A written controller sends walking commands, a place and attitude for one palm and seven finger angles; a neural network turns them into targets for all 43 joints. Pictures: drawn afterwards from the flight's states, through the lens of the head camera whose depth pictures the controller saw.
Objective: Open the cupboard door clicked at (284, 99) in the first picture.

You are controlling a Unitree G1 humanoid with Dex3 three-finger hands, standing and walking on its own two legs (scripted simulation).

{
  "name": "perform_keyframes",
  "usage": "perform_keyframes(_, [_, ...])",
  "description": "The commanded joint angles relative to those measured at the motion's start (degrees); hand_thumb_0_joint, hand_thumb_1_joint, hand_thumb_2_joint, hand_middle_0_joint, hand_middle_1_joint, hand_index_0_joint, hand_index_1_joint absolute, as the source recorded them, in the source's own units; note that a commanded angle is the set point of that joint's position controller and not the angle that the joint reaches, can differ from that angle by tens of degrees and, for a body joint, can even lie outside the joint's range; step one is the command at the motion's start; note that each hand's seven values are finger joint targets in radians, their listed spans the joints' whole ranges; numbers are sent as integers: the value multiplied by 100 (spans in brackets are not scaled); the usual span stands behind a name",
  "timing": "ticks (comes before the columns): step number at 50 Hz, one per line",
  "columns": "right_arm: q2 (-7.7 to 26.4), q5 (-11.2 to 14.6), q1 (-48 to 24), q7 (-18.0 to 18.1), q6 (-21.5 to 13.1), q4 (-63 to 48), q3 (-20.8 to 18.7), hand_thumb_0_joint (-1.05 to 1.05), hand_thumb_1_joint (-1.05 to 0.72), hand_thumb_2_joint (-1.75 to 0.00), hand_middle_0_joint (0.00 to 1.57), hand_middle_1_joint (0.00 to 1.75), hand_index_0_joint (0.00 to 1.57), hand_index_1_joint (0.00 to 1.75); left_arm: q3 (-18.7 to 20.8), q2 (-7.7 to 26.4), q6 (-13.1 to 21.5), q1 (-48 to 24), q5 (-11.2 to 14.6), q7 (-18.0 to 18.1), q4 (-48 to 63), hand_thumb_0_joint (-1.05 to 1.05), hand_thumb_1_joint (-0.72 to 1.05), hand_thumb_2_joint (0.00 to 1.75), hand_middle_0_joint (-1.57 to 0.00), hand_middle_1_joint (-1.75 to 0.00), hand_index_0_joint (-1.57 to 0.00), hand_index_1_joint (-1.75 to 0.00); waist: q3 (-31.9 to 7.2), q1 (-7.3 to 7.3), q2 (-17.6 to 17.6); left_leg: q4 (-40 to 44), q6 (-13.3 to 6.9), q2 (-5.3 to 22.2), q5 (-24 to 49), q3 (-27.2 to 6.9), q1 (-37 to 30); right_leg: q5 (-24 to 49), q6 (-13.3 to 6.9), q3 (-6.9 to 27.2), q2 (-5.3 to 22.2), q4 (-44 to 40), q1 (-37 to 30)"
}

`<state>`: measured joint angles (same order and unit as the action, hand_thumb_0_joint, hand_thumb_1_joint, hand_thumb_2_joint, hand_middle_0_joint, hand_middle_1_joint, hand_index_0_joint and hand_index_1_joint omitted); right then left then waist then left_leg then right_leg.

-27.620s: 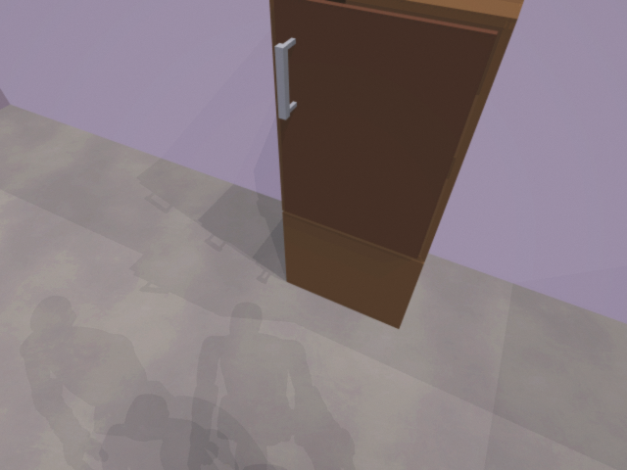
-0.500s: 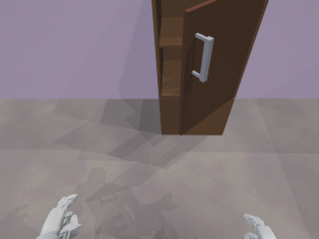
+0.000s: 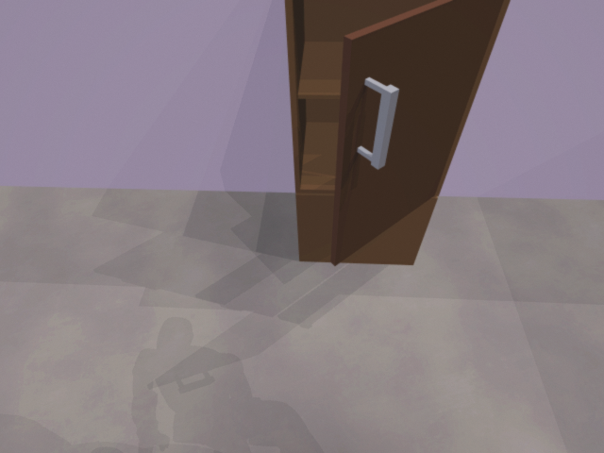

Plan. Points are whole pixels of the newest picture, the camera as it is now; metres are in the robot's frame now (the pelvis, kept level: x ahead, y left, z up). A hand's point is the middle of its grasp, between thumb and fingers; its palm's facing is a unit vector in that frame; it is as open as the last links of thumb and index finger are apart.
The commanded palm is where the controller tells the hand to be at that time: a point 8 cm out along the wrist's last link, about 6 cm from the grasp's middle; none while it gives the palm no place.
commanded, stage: let the arm hang, fingers relaxed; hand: left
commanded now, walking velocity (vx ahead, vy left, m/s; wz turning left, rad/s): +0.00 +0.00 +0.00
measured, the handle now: (375, 125) +0.63 -0.10 +0.09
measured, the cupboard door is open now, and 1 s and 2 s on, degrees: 42 42 42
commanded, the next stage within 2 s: look to check the result in 0.42 s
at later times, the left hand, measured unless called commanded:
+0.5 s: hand out of the picture +0.01 +0.15 -0.17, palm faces +0.03 -0.99 -0.17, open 7.3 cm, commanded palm none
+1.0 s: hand out of the picture +0.03 +0.16 -0.17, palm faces +0.03 -0.98 -0.18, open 7.4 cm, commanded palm none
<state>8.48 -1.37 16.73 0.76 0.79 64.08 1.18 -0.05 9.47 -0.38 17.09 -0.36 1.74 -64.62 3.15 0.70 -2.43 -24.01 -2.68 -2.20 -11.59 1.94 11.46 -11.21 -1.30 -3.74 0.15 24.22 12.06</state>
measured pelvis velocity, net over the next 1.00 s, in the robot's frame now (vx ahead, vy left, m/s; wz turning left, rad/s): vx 0.04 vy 0.00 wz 0.00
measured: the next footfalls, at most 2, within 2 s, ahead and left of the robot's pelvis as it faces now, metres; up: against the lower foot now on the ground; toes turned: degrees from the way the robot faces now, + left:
right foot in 1.60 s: +0.04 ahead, -0.15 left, +0.00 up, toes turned -15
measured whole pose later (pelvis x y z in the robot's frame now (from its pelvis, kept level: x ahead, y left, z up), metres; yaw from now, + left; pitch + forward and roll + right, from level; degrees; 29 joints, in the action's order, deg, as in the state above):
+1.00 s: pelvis +0.04 +0.00 +0.00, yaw +0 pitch -1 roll +0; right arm 7.8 -1.2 15.5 2.1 -0.7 66.8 1.3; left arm 0.1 7.1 0.8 16.3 -0.3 2.2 -65.7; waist 2.3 0.5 -0.6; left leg -21.3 -2.5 -2.2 -13.6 1.7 6.7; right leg -13.6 -1.1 -3.6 0.0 22.1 7.6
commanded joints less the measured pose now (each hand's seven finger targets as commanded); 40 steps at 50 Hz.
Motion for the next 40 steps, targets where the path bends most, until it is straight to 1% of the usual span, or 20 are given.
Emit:
perform_keyframes(1, [512, 33, 414, 85, -96, -30, -104, 0, -90, -90, 20, 30, 20, 30, 94, 471, 129, 194, 20, 28, 117, 0, 90, 90, -20, -30, -20, -30, 21, -19, 511, 582, 22, 653, -1, -695, 163, -383, -125, 773, 625, -585, -61])
perform_keyframes(4, [460, 47, 392, 105, -115, 18, -90, 0, -90, -90, 20, 30, 20, 30, 98, 411, 140, 282, 16, 43, 70, 0, 90, 90, -20, -30, -20, -30, 113, -61, 394, 607, 17, 685, 162, -708, 186, -145, -113, 717, 598, -539, -98])
perform_keyframes(5, [411, 36, 393, 108, -123, 45, -82, 0, -90, -90, 20, 30, 20, 30, 93, 380, 140, 270, 17, 46, 59, 0, 90, 90, -20, -30, -20, -30, 143, -46, 319, 636, 23, 687, 244, -710, 194, -38, -111, 715, 609, -509, -121])
perform_keyframes(8, [362, 37, 393, 121, -128, 97, -82, 0, -90, -90, 20, 30, 20, 30, 101, 335, 137, 284, 13, 54, 41, 0, 90, 90, -20, -30, -20, -30, 221, -51, 270, 693, 31, 699, 162, -713, 206, -33, -96, 693, 591, -509, -119])
perform_keyframes(10, [333, 39, 400, 130, -143, 109, -77, 0, -90, -90, 20, 30, 20, 30, 109, 318, 141, 299, 10, 57, 25, 0, 90, 90, -20, -30, -20, -30, 185, -54, 274, 673, 20, 695, 301, -729, 191, 71, -98, 686, 601, -496, -184])
perform_keyframes(13, [307, 38, 386, 141, -142, 131, -77, 0, -90, -90, 20, 30, 20, 30, 107, 287, 142, 336, 14, 57, -5, 0, 90, 90, -20, -30, -20, -30, 236, -53, 122, 681, 31, 685, 299, -698, 160, 98, -101, 694, 608, -526, -179])
perform_keyframes(14, [320, 45, 394, 144, -136, 117, -74, 0, -90, -90, 20, 30, 20, 30, 113, 292, 144, 349, 11, 57, -7, 0, 90, 90, -20, -30, -20, -30, 266, -66, 157, 650, 28, 689, 309, -695, 177, 95, -97, 663, 590, -535, -176])
perform_keyframes(18, [321, 35, 378, 151, -134, 131, -81, 0, -90, -90, 20, 30, 20, 30, 101, 268, 149, 346, 16, 48, -29, 0, 90, 90, -20, -30, -20, -30, 250, -38, 161, 660, 38, 679, 332, -684, 66, 127, -102, 686, 610, -557, -156])
perform_keyframes(19, [332, 47, 390, 153, -131, 117, -83, 0, -90, -90, 20, 30, 20, 30, 109, 283, 151, 359, 11, 51, -23, 0, 90, 90, -20, -30, -20, -30, 230, -47, 238, 630, 31, 687, 356, -692, 58, 119, -101, 670, 594, -565, -169])
perform_keyframes(23, [363, 36, 376, 160, -140, 124, -90, 0, -90, -90, 20, 30, 20, 30, 103, 253, 153, 342, 12, 49, -30, 0, 90, 90, -20, -30, -20, -30, 195, -19, 183, 649, 37, 697, 445, -688, -31, 212, -95, 672, 598, -550, -182])
perform_keyframes(24, [380, 51, 379, 165, -142, 117, -80, 0, -90, -90, 20, 30, 20, 30, 115, 274, 155, 347, 13, 50, -33, 0, 90, 90, -20, -30, -20, -30, 160, -35, 229, 632, 25, 714, 479, -696, -20, 223, -95, 651, 592, -558, -238])
perform_keyframes(25, [366, 42, 375, 167, -150, 130, -81, 0, -90, -90, 20, 30, 20, 30, 109, 262, 158, 350, 14, 49, -35, 0, 90, 90, -20, -30, -20, -30, 121, -27, 180, 629, 31, 707, 544, -694, -24, 286, -100, 668, 607, -543, -278])
perform_keyframes(27, [385, 41, 373, 174, -169, 127, -77, 0, -90, -90, 20, 30, 20, 30, 115, 247, 160, 366, 16, 50, -44, 0, 90, 90, -20, -30, -20, -30, 36, -33, 200, 643, 20, 721, 672, -712, -108, 383, -92, 648, 605, -510, -330])
perform_keyframes(29, [411, 53, 360, 178, -170, 109, -83, 0, -90, -90, 20, 30, 20, 30, 119, 250, 167, 390, 12, 54, -46, 0, 90, 90, -20, -30, -20, -30, 3, -44, 317, 609, 11, 732, 757, -698, -162, 453, -90, 619, 597, -522, -347])
perform_keyframes(32, [395, 46, 355, 185, -179, 146, -74, 0, -90, -90, 20, 30, 20, 30, 111, 238, 167, 381, 15, 57, -55, 0, 90, 90, -20, -30, -20, -30, 63, -32, 219, 622, 23, 734, 888, -685, -184, 571, -84, 617, 618, -509, -345])
perform_keyframes(34, [394, 58, 350, 190, -171, 147, -77, 0, -90, -90, 20, 30, 20, 30, 113, 246, 171, 405, 15, 62, -61, 0, 90, 90, -20, -30, -20, -30, 73, -52, 329, 602, 16, 735, 904, -690, -188, 607, -91, 599, 608, -525, -370])
perform_keyframes(35, [381, 48, 349, 189, -171, 155, -76, 0, -90, -90, 20, 30, 20, 30, 107, 226, 164, 374, 13, 62, -68, 0, 90, 90, -20, -30, -20, -30, 143, -32, 287, 626, 22, 730, 889, -685, -150, 601, -91, 616, 620, -516, -348])
perform_keyframes(37, [386, 45, 358, 189, -175, 158, -74, 0, -90, -90, 20, 30, 20, 30, 113, 229, 165, 382, 14, 61, -49, 0, 90, 90, -20, -30, -20, -30, 152, -38, 213, 639, 27, 728, 914, -672, -164, 617, -86, 615, 623, -526, -368])
perform_keyframes(39, [397, 59, 351, 188, -174, 158, -80, 0, -90, -90, 20, 30, 20, 30, 117, 257, 174, 404, 12, 65, -51, 0, 90, 90, -20, -30, -20, -30, 99, -50, 312, 613, 19, 726, 940, -687, -190, 651, -85, 599, 619, -538, -413])
perform_keyframes(40, [397, 48, 324, 188, -172, 175, -76, 0, -90, -90, 20, 30, 20, 30, 104, 250, 167, 390, 17, 60, -59, 0, 90, 90, -20, -30, -20, -30, 179, -43, 285, 623, 30, 720, 906, -672, -170, 644, -81, 604, 631, -540, -372])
